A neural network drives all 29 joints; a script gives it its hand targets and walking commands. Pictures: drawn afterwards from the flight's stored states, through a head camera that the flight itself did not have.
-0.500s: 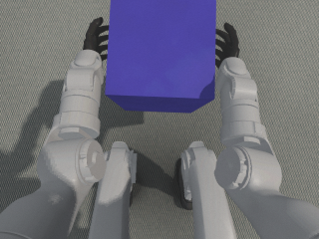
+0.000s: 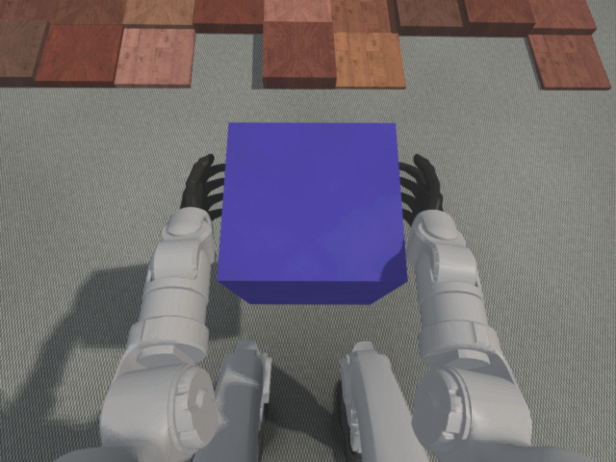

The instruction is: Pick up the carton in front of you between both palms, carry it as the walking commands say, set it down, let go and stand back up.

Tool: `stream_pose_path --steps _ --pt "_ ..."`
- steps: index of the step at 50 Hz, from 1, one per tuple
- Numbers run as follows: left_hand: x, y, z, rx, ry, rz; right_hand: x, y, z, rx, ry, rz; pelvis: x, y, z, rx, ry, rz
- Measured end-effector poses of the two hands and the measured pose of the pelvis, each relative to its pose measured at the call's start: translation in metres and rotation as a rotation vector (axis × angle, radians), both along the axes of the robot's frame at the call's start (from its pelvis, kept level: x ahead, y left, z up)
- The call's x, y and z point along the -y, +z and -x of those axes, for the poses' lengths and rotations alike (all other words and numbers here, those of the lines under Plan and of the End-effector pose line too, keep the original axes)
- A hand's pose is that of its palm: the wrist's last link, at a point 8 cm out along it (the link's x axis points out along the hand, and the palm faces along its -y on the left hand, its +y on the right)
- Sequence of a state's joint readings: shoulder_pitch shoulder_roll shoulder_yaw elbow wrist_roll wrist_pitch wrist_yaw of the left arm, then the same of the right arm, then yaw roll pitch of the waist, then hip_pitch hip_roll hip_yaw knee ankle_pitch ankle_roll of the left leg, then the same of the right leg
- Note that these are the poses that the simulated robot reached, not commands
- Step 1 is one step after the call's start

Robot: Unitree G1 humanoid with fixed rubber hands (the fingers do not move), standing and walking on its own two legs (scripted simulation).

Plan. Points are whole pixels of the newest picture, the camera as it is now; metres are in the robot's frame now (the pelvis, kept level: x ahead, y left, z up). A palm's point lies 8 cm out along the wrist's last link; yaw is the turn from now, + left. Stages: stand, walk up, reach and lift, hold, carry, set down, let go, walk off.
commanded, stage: reach and lift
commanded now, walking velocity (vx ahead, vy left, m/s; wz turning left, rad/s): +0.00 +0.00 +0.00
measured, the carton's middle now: (310, 228) +0.43 +0.00 -0.11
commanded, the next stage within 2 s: hold in 1.78 s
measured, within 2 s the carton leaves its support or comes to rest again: neither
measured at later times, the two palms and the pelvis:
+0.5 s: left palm (153, 201) +0.37 +0.15 +0.11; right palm (494, 193) +0.38 -0.15 +0.12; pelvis +0.04 -0.01 +0.13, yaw +1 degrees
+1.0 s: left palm (94, 191) +0.34 +0.15 +0.21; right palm (580, 175) +0.35 -0.15 +0.21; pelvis +0.05 -0.01 +0.18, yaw +0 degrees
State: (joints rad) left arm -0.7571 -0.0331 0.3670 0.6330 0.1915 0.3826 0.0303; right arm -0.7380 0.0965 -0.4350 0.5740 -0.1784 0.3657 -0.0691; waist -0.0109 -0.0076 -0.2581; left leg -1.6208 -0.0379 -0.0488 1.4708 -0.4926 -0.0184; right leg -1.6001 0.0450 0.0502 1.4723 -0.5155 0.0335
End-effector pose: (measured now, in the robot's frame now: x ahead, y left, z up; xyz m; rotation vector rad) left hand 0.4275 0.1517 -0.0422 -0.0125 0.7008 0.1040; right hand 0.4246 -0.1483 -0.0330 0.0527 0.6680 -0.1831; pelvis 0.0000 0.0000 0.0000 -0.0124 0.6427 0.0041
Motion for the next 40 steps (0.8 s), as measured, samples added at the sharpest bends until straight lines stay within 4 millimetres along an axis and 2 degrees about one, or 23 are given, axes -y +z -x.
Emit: stream_pose_path --steps 16,26,33,40 --pt "0.001 0.101 0.038 -0.015 0.023 -0.001 0.001 0.099 0.032 -0.015 0.028 0.001 0.005 0.09 -0.026 0.216 0.001 -0.014" --pt "0.003 0.162 0.057 -0.001 0.032 0.004 0.003 0.162 0.047 -0.001 0.04 0.011 0.01 0.139 -0.045 0.38 0.002 -0.018" --pt "0.004 0.203 0.07 0.009 0.035 -0.002 0.004 0.203 0.059 0.01 0.056 0.021 0.01 0.166 -0.055 0.507 0.008 -0.017" --pt "0.004 0.241 0.083 0.036 0.03 -0.026 0.004 0.239 0.068 0.036 0.077 0.026 0.008 0.182 -0.058 0.633 0.007 -0.018"
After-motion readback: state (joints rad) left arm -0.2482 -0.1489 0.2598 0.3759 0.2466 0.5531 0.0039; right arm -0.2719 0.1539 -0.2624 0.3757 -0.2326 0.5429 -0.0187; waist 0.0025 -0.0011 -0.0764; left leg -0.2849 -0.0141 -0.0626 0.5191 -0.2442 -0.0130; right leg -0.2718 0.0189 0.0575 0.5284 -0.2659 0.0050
